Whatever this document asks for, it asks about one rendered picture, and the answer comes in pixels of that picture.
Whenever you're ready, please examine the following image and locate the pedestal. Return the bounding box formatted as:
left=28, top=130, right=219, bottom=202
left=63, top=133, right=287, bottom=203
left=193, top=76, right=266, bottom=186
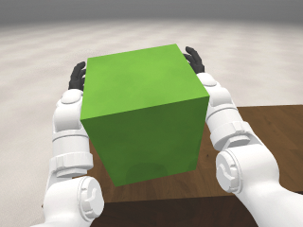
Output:
left=42, top=104, right=303, bottom=227

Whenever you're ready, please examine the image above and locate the right robot forearm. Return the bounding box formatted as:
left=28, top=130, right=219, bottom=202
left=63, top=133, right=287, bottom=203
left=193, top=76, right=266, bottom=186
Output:
left=197, top=72, right=279, bottom=178

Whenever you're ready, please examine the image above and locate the robot right hand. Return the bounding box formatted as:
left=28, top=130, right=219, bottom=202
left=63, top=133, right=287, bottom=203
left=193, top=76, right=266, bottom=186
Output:
left=183, top=46, right=205, bottom=75

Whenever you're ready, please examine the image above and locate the carton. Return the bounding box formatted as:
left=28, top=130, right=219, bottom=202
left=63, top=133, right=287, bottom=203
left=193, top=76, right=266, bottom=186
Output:
left=80, top=44, right=210, bottom=187

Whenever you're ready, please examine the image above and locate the robot right upper arm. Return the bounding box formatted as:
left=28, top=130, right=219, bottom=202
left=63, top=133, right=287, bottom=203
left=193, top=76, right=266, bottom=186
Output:
left=216, top=144, right=303, bottom=227

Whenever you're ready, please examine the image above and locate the robot left upper arm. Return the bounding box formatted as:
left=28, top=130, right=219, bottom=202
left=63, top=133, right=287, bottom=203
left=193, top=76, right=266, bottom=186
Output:
left=29, top=176, right=104, bottom=227

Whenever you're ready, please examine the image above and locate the robot left hand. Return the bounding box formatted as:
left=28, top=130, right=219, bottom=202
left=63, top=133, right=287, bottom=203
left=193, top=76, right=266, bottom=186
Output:
left=68, top=61, right=86, bottom=91

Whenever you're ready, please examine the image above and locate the left robot forearm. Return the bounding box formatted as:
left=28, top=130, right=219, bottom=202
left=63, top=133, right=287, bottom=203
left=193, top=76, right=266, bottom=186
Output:
left=43, top=89, right=94, bottom=217

